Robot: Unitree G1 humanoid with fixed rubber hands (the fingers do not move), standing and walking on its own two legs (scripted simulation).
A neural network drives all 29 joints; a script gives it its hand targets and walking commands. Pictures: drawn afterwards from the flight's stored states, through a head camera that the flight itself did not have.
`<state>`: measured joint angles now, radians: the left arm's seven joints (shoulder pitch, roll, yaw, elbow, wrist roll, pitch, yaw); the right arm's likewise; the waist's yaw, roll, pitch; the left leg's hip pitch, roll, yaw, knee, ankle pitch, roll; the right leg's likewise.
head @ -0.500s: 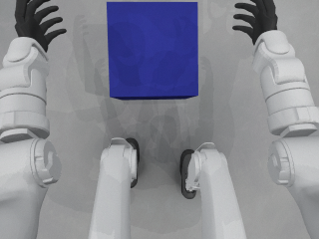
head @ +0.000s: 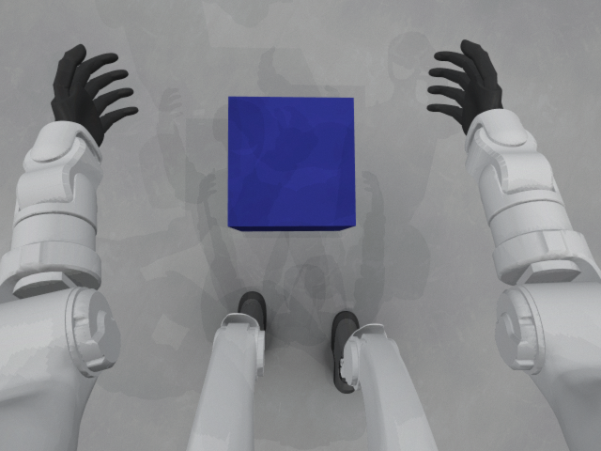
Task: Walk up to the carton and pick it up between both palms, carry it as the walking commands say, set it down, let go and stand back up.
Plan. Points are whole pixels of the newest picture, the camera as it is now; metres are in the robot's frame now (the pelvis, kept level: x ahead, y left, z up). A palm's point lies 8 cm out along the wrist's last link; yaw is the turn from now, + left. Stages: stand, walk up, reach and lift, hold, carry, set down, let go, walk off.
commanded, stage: set down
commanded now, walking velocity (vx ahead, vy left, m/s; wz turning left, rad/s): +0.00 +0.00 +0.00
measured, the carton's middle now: (291, 172) +0.53 +0.05 -0.54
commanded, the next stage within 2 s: let go in 0.06 s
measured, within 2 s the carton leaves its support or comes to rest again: neither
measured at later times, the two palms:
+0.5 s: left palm (48, 235) +0.35 +0.27 -0.03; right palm (571, 232) +0.38 -0.22 -0.02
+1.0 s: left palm (33, 396) +0.24 +0.22 +0.05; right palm out of the picture +0.25 -0.25 +0.06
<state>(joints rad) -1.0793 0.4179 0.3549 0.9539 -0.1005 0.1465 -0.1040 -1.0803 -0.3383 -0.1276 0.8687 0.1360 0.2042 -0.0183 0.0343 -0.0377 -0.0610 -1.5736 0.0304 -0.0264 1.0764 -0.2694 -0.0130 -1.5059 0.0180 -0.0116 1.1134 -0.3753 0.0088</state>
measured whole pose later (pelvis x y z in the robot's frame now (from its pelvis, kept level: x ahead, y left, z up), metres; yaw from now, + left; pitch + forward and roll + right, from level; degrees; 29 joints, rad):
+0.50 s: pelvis +0.04 +0.00 +0.07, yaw +1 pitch +26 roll -1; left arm -0.40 0.31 0.19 0.65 -0.01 0.11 -0.12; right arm -0.36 -0.25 -0.17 0.58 0.03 0.14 0.01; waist 0.03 -0.03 -0.01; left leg -1.01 0.03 -0.03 0.81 -0.26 -0.02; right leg -0.94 0.02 -0.01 0.82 -0.35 0.01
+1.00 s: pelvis +0.07 -0.02 +0.12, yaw +2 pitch +0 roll +0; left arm 0.16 0.22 0.04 0.45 -0.01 0.07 -0.08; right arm 0.21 -0.22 -0.10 0.45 0.03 0.05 0.05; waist 0.03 -0.03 0.09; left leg -0.23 0.03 -0.02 0.44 -0.20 -0.03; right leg -0.16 0.02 -0.01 0.45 -0.29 -0.01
